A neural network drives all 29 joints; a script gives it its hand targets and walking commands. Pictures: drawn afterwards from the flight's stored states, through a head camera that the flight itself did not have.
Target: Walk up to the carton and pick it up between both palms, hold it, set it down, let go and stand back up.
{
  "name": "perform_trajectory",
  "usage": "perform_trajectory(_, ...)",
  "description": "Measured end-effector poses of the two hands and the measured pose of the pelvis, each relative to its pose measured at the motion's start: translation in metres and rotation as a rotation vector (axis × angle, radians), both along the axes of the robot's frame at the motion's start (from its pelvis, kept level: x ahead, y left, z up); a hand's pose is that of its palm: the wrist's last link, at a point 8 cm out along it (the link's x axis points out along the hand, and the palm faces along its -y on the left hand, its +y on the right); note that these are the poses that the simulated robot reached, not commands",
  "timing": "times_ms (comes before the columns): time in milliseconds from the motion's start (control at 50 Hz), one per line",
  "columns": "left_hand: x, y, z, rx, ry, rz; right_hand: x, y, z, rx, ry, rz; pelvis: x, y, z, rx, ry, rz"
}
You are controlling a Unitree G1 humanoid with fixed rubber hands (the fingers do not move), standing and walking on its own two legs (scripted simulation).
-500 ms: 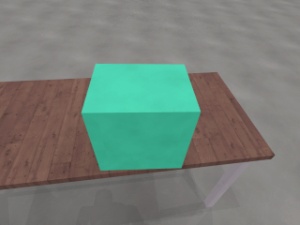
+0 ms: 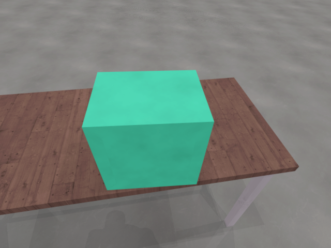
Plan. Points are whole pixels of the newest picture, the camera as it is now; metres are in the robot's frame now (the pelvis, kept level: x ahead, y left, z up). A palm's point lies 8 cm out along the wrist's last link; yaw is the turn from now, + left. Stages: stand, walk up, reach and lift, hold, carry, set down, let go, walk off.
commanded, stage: walk up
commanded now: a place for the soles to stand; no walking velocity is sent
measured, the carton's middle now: (150, 131) +0.44 +0.04 +0.04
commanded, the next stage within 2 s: reach and lift in 0.82 s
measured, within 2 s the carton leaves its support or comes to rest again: neither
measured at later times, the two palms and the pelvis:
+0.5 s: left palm out of the picture +0.03 +0.25 -0.14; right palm out of the picture +0.00 -0.25 -0.14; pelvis +0.02 +0.00 +0.00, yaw -3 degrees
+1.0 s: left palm out of the picture +0.16 +0.25 -0.14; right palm out of the picture +0.11 -0.27 -0.14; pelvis -0.01 +0.01 -0.03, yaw -1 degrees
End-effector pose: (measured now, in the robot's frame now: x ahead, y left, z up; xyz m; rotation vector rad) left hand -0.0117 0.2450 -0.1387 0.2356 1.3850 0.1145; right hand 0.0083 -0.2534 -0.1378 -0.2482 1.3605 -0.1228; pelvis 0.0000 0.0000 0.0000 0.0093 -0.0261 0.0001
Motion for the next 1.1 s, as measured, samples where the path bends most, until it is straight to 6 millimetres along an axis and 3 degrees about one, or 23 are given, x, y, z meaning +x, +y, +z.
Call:
perform_trajectory(340, 0.028, 0.000, 0.000, -0.003, -0.018, -0.045, -0.010, 0.002, -0.002, -0.003, 0.053, -0.038, 0.015, 0.003, -0.001, 0.005, 0.008, -0.034)
perform_trajectory(560, 0.051, 0.005, -0.001, 0.009, -0.044, -0.076, -0.004, 0.006, -0.003, -0.002, 0.037, -0.063, 0.021, 0.005, -0.003, 0.012, 0.005, -0.059)
perform_trajectory(860, 0.059, 0.007, -0.003, 0.010, -0.011, -0.100, -0.007, 0.003, -0.005, -0.001, 0.024, -0.100, 0.016, 0.006, -0.005, 0.015, 0.020, -0.087)
perform_trajectory(900, 0.076, 0.010, -0.012, 0.020, 0.061, -0.084, 0.013, -0.004, -0.013, 0.005, -0.007, -0.097, 0.006, 0.007, -0.014, 0.013, 0.030, -0.058)
perform_trajectory(960, 0.130, 0.009, -0.014, 0.025, 0.025, -0.092, 0.066, -0.014, -0.015, 0.004, -0.115, -0.066, -0.010, 0.006, -0.025, 0.006, 0.029, -0.026)
perform_trajectory(1040, 0.205, -0.003, 0.017, 0.014, -0.169, -0.118, 0.140, -0.014, 0.007, 0.021, -0.323, -0.053, -0.015, 0.005, -0.030, -0.010, 0.047, -0.020)
perform_trajectory(1100, 0.227, -0.011, 0.042, 0.000, -0.239, -0.134, 0.167, -0.009, 0.028, 0.051, -0.414, -0.071, -0.011, 0.004, -0.026, -0.022, 0.023, -0.021)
